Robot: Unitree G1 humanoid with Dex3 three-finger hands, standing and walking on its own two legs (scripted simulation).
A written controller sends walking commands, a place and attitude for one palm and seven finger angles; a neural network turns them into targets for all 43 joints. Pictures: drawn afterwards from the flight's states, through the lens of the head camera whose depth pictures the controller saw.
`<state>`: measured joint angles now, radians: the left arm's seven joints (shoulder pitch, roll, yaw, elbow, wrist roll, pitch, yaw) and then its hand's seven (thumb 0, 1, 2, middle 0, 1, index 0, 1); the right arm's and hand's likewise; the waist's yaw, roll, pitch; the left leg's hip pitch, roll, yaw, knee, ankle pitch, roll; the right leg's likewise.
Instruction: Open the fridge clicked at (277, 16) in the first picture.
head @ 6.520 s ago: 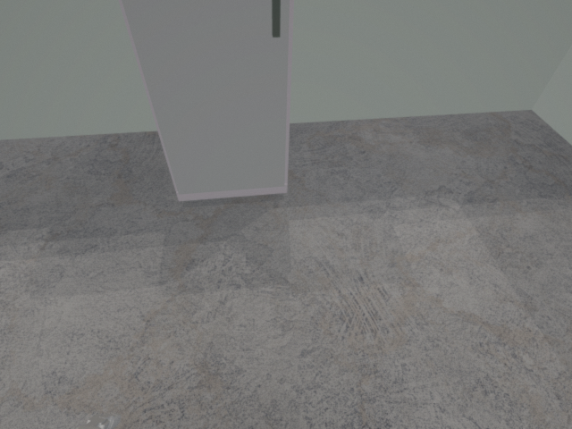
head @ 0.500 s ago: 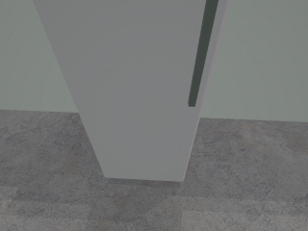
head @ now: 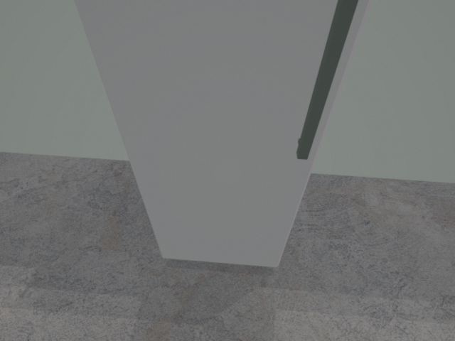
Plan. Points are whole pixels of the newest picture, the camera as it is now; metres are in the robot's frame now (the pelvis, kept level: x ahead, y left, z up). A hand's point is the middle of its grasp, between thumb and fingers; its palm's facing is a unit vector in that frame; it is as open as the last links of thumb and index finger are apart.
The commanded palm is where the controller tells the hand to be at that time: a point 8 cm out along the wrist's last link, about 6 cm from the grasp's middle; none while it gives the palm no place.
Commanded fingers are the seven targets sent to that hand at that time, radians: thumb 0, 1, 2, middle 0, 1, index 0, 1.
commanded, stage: come to a stop and stand still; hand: right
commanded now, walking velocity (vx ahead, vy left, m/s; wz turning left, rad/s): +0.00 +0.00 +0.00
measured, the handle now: (328, 54) +0.54 -0.14 +0.27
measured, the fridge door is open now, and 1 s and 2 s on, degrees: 0 0 0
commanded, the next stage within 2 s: look again from close up in 0.38 s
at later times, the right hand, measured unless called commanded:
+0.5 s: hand out of the picture +0.00 -0.15 -0.17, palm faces +0.02 +0.98 -0.18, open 7.4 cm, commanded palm none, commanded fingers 0.00 -0.90 -0.90 0.20 0.30 0.20 0.30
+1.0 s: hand out of the picture +0.01 -0.16 -0.17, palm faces +0.03 +0.98 -0.18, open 7.4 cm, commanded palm none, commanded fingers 0.00 -0.90 -0.90 0.20 0.30 0.20 0.30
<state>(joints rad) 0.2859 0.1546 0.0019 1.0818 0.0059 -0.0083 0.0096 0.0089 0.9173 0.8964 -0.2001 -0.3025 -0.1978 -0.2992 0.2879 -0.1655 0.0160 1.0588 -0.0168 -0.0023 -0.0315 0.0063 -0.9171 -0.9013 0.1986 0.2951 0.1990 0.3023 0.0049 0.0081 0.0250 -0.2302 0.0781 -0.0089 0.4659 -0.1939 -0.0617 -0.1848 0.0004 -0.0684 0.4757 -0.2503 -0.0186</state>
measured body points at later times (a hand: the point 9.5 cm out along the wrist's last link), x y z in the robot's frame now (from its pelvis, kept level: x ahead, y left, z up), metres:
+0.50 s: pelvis +0.00 +0.02 +0.00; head +0.01 +0.01 +0.45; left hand +0.00 +0.24 -0.16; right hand +0.00 -0.21 -0.16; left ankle +0.04 +0.16 -0.74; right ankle +0.01 -0.10 -0.74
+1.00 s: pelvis +0.01 +0.01 +0.00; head +0.01 +0.01 +0.45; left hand +0.01 +0.23 -0.16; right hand +0.01 -0.21 -0.16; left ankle +0.04 +0.16 -0.74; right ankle +0.01 -0.10 -0.74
